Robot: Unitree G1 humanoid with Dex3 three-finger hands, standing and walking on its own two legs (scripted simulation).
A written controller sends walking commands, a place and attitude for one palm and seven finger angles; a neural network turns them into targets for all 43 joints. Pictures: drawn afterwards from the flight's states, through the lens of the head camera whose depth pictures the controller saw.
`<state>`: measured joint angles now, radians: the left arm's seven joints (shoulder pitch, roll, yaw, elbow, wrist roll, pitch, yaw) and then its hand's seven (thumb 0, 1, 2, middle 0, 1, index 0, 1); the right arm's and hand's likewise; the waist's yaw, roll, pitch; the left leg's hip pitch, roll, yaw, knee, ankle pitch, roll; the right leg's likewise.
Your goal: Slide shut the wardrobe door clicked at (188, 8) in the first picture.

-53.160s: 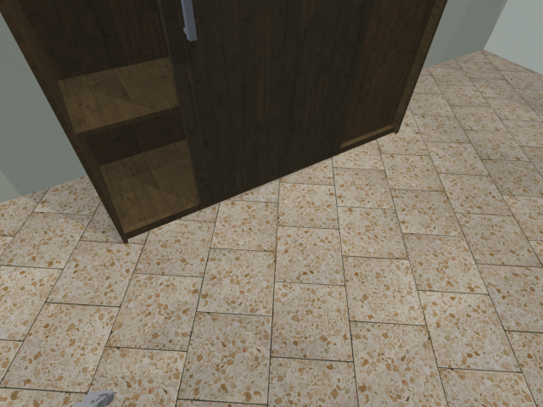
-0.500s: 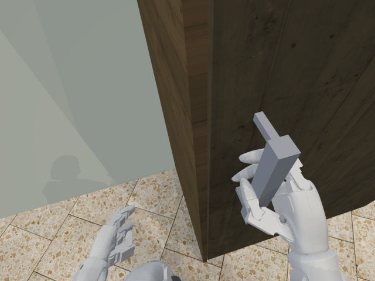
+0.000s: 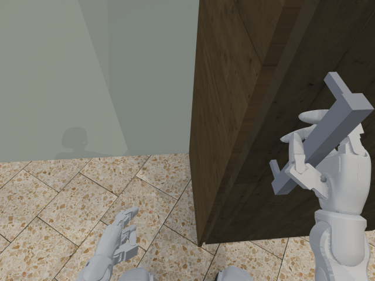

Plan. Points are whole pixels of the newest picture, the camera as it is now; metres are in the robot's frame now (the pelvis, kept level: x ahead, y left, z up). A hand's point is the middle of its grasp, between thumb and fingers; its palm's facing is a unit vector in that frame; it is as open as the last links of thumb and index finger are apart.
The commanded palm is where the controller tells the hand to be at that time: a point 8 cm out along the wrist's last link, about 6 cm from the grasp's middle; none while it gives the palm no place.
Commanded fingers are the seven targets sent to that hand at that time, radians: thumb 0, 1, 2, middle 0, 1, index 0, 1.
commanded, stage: step sideways, sliding the door along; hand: right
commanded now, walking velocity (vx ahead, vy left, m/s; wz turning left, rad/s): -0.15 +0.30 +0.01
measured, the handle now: (301, 144) +0.29 -0.18 +0.19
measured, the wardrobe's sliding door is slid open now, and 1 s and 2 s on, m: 0.01 0.00 0.00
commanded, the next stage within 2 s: stop walking and hold the door there in 0.32 s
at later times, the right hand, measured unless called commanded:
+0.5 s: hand (286, 160) +0.26 -0.15 +0.19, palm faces +0.44 +0.89 -0.14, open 6.5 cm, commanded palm +0.21 -0.17 +0.17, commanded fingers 0.00 -0.90 -0.90 0.45 1.40 0.45 1.40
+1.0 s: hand (289, 161) +0.25 -0.15 +0.19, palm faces +0.45 +0.87 -0.22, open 6.0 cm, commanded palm +0.21 -0.18 +0.17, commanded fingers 0.00 -0.90 -0.90 0.45 1.40 0.45 1.40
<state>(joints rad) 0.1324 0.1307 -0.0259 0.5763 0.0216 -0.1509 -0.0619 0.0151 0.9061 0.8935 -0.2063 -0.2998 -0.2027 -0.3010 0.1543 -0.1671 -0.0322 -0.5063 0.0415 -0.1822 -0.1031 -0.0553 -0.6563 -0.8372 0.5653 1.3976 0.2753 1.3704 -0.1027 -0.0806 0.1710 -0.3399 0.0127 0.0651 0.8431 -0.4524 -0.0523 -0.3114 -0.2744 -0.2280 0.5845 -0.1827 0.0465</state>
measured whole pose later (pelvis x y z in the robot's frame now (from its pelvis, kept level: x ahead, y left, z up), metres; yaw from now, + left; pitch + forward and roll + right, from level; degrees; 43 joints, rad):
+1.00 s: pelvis -0.10 +0.11 +0.00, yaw +11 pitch -2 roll +1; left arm 0.27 0.29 0.01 0.71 -0.03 -0.08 0.09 0.01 0.91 0.89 -0.20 -0.30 -0.20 -0.30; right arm -0.11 -0.44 -0.45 0.24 0.06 -0.19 -0.15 -0.15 -0.63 -0.74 0.46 1.40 0.36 1.39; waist -0.01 -0.05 -0.03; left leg -0.20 -0.01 0.00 0.49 -0.26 -0.01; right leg -0.30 -0.06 -0.06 0.52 -0.18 0.00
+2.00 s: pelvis -0.13 +0.02 +0.02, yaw +11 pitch +0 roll +3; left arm 0.23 0.13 -0.09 0.69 0.00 -0.07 0.06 0.01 0.90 0.89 -0.21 -0.30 -0.20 -0.30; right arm -0.18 -0.32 -0.22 0.03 0.07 -0.13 -0.16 -0.11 -0.71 -0.77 0.45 1.40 0.29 1.38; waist -0.02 -0.01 0.01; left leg -0.22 -0.03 0.02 0.62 -0.40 0.00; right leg -0.24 0.02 -0.06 0.25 -0.03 -0.07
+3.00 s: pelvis -0.14 +0.06 +0.00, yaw +10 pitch +1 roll +0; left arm 0.20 0.25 0.00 0.67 -0.01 -0.10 0.06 0.01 0.91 0.89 -0.21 -0.30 -0.20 -0.30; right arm -0.34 -0.38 -0.40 0.25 0.08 -0.10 0.00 -0.15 -0.40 -0.71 0.47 1.44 0.35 1.39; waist -0.04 -0.01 -0.01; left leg -0.17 -0.06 0.05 0.50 -0.35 0.06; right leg -0.37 0.02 -0.06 0.47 -0.11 -0.05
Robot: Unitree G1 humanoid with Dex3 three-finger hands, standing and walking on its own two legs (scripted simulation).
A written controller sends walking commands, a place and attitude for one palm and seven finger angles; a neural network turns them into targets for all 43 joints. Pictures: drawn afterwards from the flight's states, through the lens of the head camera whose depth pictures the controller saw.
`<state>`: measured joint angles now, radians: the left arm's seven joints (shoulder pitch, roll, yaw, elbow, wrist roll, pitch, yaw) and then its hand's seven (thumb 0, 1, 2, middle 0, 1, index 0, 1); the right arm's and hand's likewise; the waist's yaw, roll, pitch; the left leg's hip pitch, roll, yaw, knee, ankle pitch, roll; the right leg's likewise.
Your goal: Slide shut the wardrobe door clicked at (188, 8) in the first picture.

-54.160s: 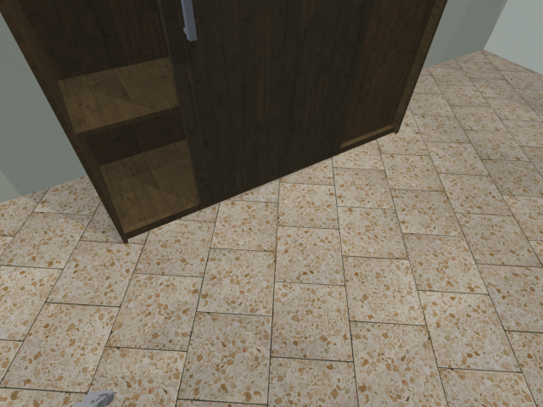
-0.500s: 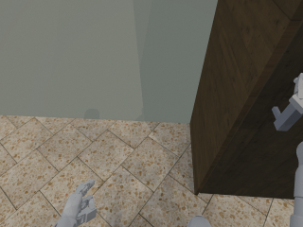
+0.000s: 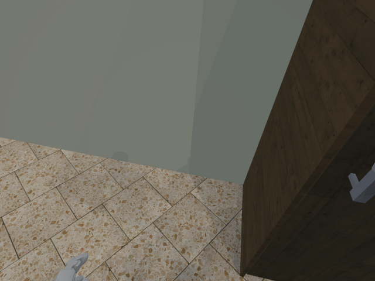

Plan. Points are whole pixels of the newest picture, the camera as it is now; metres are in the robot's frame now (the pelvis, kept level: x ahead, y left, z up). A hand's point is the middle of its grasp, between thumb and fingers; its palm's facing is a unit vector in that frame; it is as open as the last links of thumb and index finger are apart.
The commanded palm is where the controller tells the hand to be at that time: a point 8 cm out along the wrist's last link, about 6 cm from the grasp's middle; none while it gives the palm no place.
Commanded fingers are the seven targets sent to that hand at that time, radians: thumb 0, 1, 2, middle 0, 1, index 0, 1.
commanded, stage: stop walking and hold the door there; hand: right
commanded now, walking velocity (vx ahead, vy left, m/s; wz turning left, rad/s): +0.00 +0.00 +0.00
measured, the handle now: out of the picture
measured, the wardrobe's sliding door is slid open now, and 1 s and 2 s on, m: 0.00 0.00 0.00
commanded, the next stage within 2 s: loosen the grip on the handle in 1.76 s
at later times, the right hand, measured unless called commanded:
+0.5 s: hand out of the picture +0.30 -0.33 +0.19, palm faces +0.58 +0.78 -0.23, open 5.9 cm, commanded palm +0.25 -0.35 +0.17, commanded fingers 0.00 -0.90 -0.90 0.45 1.40 0.45 1.40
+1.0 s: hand out of the picture +0.29 -0.32 +0.19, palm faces +0.37 +0.92 -0.11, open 5.9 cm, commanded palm +0.25 -0.35 +0.17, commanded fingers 0.00 -0.90 -0.90 0.45 1.40 0.45 1.40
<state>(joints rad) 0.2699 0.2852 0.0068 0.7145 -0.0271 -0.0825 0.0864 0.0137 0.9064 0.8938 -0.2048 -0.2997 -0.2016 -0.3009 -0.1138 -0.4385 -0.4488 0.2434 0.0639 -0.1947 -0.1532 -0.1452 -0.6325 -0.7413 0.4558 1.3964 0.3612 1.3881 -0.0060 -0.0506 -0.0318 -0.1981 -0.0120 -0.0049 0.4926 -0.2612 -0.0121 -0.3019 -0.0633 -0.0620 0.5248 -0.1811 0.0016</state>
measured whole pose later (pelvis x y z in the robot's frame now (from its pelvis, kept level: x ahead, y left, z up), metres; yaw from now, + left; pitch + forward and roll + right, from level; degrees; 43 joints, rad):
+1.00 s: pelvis -0.04 -0.09 +0.02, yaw +0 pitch +0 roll +3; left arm 0.23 0.13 -0.09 0.69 0.00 -0.07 0.06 0.01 0.90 0.89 -0.21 -0.30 -0.20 -0.30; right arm -0.18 -0.32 -0.22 0.03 0.07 -0.13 -0.16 -0.11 -0.71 -0.77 0.45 1.40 0.29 1.38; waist -0.02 -0.01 0.01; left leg -0.22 -0.03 0.02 0.62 -0.40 0.00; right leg -0.24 0.02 -0.06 0.25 -0.03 -0.07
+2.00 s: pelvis -0.05 -0.05 +0.00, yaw -1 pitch +1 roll +0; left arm 0.20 0.25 0.00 0.67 -0.01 -0.10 0.06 0.01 0.91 0.89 -0.21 -0.30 -0.20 -0.30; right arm -0.34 -0.38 -0.40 0.25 0.08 -0.10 0.00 -0.15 -0.40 -0.71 0.47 1.44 0.35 1.39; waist -0.04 -0.01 -0.01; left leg -0.17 -0.06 0.05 0.50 -0.35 0.06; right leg -0.37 0.02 -0.06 0.47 -0.11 -0.05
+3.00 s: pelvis -0.06 -0.06 -0.01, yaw +0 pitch +1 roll +2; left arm 0.23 0.25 -0.04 0.65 -0.02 -0.05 0.12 0.01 0.91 0.89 -0.21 -0.30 -0.20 -0.30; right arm -0.26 -0.50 -0.47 0.28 0.09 -0.10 -0.03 -0.01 0.56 -0.20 0.30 1.17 0.26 1.15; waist -0.02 -0.02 -0.04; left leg -0.22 -0.06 0.06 0.57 -0.37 0.05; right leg -0.44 0.01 -0.06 0.58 -0.16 -0.06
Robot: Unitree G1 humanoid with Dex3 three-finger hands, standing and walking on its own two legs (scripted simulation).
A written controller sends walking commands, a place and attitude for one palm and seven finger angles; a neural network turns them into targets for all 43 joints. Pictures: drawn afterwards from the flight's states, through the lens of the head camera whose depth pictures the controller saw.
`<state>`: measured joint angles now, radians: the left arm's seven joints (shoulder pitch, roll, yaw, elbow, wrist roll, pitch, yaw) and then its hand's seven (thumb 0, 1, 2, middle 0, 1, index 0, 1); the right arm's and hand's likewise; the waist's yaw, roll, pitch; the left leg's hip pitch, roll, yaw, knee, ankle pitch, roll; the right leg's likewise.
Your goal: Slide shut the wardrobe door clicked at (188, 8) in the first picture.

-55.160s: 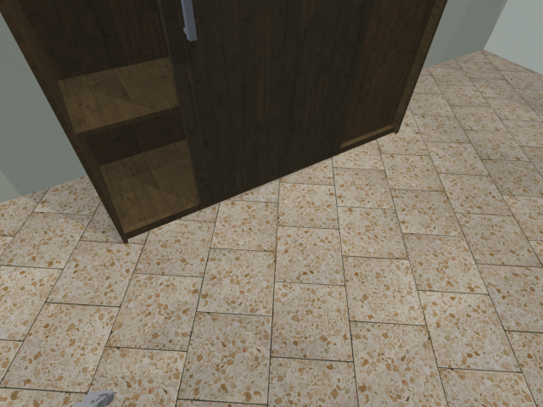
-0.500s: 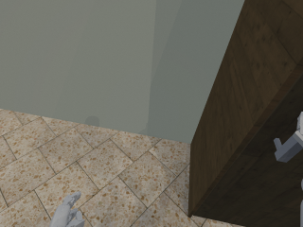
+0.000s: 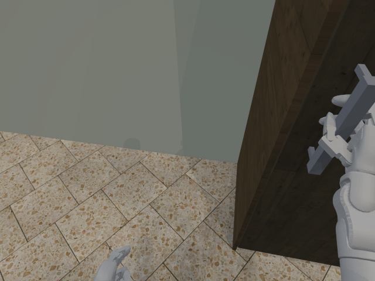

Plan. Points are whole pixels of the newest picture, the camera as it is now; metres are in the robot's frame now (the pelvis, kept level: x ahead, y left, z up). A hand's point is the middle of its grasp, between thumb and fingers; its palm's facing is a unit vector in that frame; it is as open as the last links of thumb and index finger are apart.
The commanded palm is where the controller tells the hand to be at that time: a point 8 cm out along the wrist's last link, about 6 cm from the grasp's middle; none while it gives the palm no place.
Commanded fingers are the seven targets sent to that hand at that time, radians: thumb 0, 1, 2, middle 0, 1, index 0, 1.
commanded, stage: stop walking and hold the door there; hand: right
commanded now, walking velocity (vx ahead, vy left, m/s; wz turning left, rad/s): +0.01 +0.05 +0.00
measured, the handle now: (334, 126) +0.37 -0.27 +0.17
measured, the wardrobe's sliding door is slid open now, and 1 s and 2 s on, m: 0.00 0.00 0.00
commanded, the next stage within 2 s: loosen the grip on the handle in 0.76 s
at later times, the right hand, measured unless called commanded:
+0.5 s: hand (325, 137) +0.34 -0.23 +0.17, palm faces +0.46 +0.87 -0.19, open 6.1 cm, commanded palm +0.29 -0.26 +0.15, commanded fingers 0.00 -0.90 -0.90 0.45 1.40 0.45 1.40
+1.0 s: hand (337, 135) +0.33 -0.25 +0.18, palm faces +0.43 +0.89 -0.14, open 7.5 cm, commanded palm +0.29 -0.27 +0.17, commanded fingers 0.00 0.07 -0.43 0.45 1.40 0.45 1.40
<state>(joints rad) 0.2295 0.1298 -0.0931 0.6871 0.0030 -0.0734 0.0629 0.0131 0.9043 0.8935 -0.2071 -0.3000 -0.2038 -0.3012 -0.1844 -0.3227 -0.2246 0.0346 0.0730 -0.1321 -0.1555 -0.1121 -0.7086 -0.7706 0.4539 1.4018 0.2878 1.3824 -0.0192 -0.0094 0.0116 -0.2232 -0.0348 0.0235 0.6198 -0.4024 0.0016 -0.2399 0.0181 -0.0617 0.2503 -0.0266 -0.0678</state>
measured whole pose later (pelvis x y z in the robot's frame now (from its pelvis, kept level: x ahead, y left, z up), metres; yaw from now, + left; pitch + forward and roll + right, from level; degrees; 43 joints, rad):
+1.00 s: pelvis -0.01 +0.04 -0.02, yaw +0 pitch +1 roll +0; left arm 0.20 0.25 0.00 0.67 -0.01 -0.10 0.06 0.01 0.91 0.89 -0.21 -0.30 -0.20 -0.30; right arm -0.34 -0.38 -0.40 0.25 0.08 -0.10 0.00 -0.15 -0.40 -0.71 0.47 1.44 0.35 1.39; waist -0.04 -0.01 -0.01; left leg -0.17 -0.06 0.05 0.50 -0.35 0.06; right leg -0.37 0.02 -0.06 0.47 -0.11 -0.05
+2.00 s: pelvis -0.01 +0.03 -0.03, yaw +0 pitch +1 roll +2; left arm 0.23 0.25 -0.04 0.65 -0.02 -0.05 0.12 0.01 0.91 0.89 -0.21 -0.30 -0.20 -0.30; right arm -0.26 -0.50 -0.47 0.28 0.09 -0.10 -0.03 -0.01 0.56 -0.20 0.30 1.17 0.26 1.15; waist -0.02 -0.02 -0.04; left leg -0.22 -0.06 0.06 0.57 -0.37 0.05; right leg -0.44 0.01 -0.06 0.58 -0.16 -0.06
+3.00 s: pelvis -0.03 +0.01 -0.02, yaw -3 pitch -3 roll +2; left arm 0.17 0.21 -0.09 0.66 -0.03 -0.16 0.14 0.01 0.90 0.89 -0.21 -0.30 -0.20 -0.30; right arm 0.14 -0.38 -0.45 -0.22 0.24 -0.01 0.06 -0.01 0.56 -0.20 0.25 1.15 0.26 1.15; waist -0.11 -0.04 -0.03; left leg -0.13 -0.04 0.09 0.54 -0.35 0.03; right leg -0.36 0.04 -0.03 0.54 -0.13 -0.08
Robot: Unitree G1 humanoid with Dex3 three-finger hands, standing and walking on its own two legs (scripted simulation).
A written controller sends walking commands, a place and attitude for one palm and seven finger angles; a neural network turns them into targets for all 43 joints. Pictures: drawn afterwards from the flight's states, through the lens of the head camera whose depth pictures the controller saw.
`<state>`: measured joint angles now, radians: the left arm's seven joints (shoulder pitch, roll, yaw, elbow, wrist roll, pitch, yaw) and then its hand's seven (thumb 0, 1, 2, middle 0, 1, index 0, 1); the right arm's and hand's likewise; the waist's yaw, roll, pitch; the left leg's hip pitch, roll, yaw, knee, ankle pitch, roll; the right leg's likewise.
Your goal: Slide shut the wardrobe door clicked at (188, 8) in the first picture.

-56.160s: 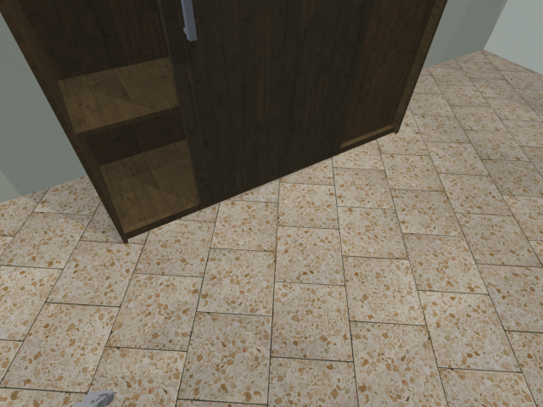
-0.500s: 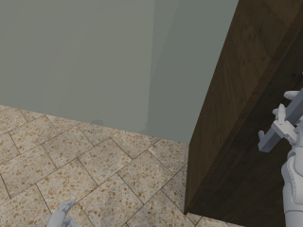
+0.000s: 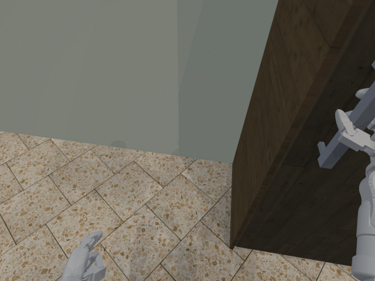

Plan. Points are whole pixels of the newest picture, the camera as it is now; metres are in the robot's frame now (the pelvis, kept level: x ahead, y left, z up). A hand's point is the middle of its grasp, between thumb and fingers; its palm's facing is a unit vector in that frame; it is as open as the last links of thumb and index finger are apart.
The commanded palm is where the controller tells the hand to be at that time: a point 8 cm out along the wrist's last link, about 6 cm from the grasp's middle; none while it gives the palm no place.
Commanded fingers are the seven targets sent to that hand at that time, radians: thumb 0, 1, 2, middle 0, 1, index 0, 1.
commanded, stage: loosen the grip on the handle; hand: right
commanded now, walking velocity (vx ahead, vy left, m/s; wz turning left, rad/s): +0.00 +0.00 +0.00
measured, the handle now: (348, 119) +0.38 -0.30 +0.18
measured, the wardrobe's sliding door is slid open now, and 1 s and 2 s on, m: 0.00 0.00 0.00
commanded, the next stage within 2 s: slip the hand off the handle in 0.44 s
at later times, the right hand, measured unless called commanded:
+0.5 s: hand (352, 131) +0.34 -0.29 +0.19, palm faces +0.46 +0.87 -0.18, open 14.5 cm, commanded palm +0.30 -0.32 +0.19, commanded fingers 0.00 0.55 -0.20 0.25 1.15 0.25 1.15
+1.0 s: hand out of the picture +0.32 -0.34 +0.19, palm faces +0.53 +0.82 -0.21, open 14.7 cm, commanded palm +0.28 -0.38 +0.19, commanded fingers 0.00 0.55 -0.20 0.25 1.15 0.25 1.15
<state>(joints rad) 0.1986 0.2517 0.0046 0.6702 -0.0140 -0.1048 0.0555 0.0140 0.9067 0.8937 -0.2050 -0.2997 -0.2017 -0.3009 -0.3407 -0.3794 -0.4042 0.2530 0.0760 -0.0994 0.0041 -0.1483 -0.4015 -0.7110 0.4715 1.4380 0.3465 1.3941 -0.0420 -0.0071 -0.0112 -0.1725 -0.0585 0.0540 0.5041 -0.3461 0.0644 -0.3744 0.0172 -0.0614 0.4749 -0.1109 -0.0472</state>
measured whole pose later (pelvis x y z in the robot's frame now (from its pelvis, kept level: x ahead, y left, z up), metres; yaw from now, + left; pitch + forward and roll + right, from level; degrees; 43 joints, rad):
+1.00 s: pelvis +0.00 -0.01 -0.01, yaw +0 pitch +1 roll +2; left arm 0.23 0.25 -0.04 0.65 -0.02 -0.05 0.12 0.01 0.91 0.89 -0.21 -0.30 -0.20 -0.30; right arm -0.26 -0.50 -0.47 0.28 0.09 -0.10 -0.03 -0.01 0.56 -0.20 0.30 1.17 0.26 1.15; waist -0.02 -0.02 -0.04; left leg -0.22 -0.06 0.06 0.57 -0.37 0.05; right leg -0.44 0.01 -0.06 0.58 -0.16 -0.06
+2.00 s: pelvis -0.02 -0.03 +0.00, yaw -2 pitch -3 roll +2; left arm 0.17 0.21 -0.09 0.66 -0.03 -0.16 0.14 0.01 0.90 0.89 -0.21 -0.30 -0.20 -0.30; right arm 0.14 -0.38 -0.45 -0.22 0.24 -0.01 0.06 -0.01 0.56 -0.20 0.25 1.15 0.26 1.15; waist -0.11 -0.04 -0.03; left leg -0.13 -0.04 0.09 0.54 -0.35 0.03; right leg -0.36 0.04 -0.03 0.54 -0.13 -0.08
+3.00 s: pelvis -0.01 -0.04 +0.01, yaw +2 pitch -7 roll +2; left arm 0.22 0.23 -0.05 0.67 0.00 -0.15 0.07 0.02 0.90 0.89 -0.21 -0.30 -0.20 -0.30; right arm 0.41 -0.36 -0.33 -0.36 0.09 -0.10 -0.11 0.00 -0.33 -0.62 0.23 0.63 0.23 0.63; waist -0.06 -0.05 0.03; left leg 0.00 -0.04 0.01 0.40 -0.28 0.02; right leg -0.21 0.05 -0.05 0.40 -0.09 -0.08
